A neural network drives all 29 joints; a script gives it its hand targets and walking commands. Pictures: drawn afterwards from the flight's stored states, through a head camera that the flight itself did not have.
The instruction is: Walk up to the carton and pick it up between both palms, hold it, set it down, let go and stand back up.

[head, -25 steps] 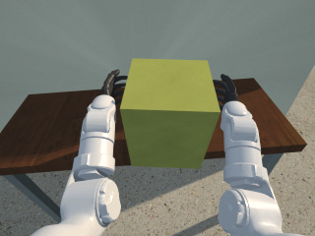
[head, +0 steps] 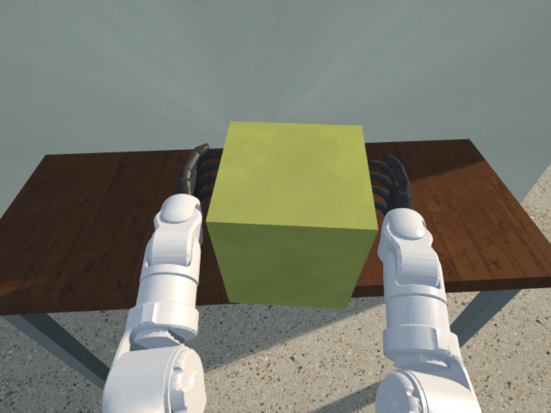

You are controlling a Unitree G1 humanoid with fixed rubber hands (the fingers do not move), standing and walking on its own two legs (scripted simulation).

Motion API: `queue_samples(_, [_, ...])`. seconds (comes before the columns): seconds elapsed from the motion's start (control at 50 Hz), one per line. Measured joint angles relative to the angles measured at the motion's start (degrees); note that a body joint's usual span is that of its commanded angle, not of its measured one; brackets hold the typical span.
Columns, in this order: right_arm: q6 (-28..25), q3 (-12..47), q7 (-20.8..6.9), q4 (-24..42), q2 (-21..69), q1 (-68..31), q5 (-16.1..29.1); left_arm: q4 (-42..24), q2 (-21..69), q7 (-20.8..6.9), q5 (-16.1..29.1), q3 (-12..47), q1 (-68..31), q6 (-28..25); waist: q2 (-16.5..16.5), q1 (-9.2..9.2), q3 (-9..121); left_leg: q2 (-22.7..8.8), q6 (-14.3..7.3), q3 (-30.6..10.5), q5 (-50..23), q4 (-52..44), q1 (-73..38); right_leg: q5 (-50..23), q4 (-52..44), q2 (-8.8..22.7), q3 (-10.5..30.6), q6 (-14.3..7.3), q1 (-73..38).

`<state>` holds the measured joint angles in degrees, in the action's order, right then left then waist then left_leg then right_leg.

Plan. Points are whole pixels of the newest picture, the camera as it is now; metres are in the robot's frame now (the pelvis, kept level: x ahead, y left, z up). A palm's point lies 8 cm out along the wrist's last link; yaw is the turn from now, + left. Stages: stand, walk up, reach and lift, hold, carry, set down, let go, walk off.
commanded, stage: set down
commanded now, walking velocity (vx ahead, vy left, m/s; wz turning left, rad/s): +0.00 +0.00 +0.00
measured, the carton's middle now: (291, 220) +0.43 -0.02 +0.05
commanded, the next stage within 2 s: none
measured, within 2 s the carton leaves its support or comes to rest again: neither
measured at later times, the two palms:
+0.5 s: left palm (180, 230) +0.34 +0.14 +0.13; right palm (408, 240) +0.32 -0.16 +0.13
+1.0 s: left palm (195, 201) +0.40 +0.13 +0.13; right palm (402, 216) +0.37 -0.17 +0.11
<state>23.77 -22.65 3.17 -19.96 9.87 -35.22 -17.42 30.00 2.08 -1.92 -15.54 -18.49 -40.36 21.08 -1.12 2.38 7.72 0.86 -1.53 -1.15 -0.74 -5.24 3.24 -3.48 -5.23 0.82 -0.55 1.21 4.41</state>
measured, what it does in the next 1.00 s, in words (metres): stands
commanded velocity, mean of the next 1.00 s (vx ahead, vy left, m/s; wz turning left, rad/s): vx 0.00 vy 0.00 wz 0.00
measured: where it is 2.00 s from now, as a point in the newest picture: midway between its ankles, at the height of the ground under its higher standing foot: outside the picture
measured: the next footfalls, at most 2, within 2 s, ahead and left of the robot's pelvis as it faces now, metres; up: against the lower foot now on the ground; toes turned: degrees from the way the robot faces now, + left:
none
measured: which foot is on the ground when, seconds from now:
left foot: down 0.00-1.00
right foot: down 0.00-1.00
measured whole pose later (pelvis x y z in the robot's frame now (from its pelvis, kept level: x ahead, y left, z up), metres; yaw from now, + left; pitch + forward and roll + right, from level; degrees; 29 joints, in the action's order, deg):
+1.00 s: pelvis -0.02 -0.02 +0.00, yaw +0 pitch +11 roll +0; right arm 14.7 -30.4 1.7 -28.2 13.3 -39.8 -25.6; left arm 41.7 0.7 -7.6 -21.7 -28.0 -45.6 11.5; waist -1.3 1.9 9.7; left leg -0.4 0.3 -1.2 -2.6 -5.2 8.1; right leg -3.2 -5.2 -0.6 -1.0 -0.6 8.8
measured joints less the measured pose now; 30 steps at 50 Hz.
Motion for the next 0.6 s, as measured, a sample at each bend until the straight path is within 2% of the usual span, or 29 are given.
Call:
queue_samples(0.04, [-0.4, 0.3, -0.5, 1.7, -0.2, 1.4, 0.5, -1.9, 0.9, 0.8, 0.5, 0.8, 1.5, -0.4, 0.0, 0.26, 0.0, 0.3, -0.2, -0.4, -0.2, 0.0, -0.2, -3.6, 0.1, 0.3, 0.1, -0.3, -0.3])
queue_samples(0.14, [-1.7, 1.2, -2.2, 2.6, -0.9, 3.8, 0.6, -5.2, 2.3, 2.0, 0.5, 2.3, 4.4, 0.0, -0.2, 0.46, 0.1, 0.7, -1.0, -0.6, 0.3, 0.1, -1.9, -0.3, 0.0, 0.5, 0.2, -0.9, -2.3])
queue_samples(0.28, [-1.8, -0.4, -4.7, 0.2, -1.0, 4.6, -0.8, -6.1, 4.5, 3.1, -1.5, 1.5, 6.6, 1.3, 0.7, 0.28, -1.2, 2.1, -2.0, 0.0, -0.2, 0.2, -3.9, 0.6, 0.0, 1.7, 0.8, -2.4, -4.1])
queue_samples(0.44, [-2.3, -3.3, -7.0, -4.7, -1.2, 1.3, -4.7, -3.0, 5.1, 1.9, -4.1, -1.5, 4.9, 1.0, 0.5, 0.08, -1.8, 2.3, -1.6, 0.2, -1.8, 0.2, -3.9, 0.4, 0.1, 1.8, 1.6, -2.3, -4.1])
queue_samples(0.6, [-2.8, -5.8, -8.1, -9.3, -0.5, -2.2, -6.9, 4.2, 2.5, -1.2, -6.1, -6.0, 0.3, -0.5, 0.8, -0.01, -0.5, 1.0, 0.0, 0.1, -3.0, 0.2, -1.3, -1.1, 0.2, 0.6, 1.4, 0.0, -1.5])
